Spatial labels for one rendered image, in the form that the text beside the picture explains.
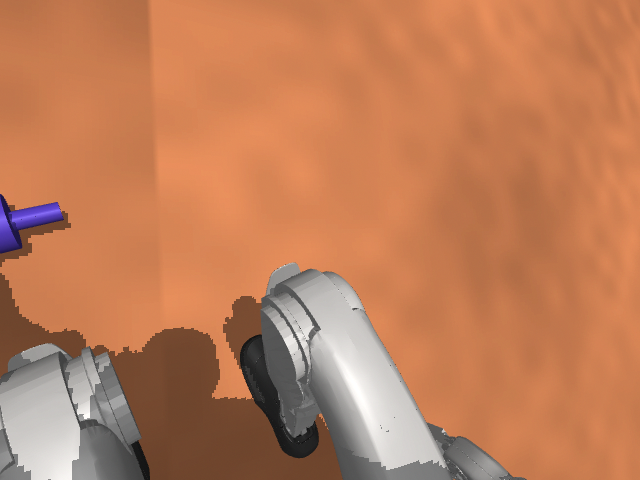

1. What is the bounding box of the bottle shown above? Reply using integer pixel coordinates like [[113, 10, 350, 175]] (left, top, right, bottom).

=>
[[0, 194, 64, 254]]

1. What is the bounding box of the left robot foot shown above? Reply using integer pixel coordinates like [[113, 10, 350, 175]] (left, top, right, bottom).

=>
[[131, 441, 150, 480]]

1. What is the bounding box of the right robot hand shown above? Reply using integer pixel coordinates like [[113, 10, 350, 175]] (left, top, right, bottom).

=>
[[426, 422, 514, 480]]

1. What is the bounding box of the right robot foot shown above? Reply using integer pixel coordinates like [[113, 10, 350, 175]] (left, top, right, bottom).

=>
[[240, 334, 319, 458]]

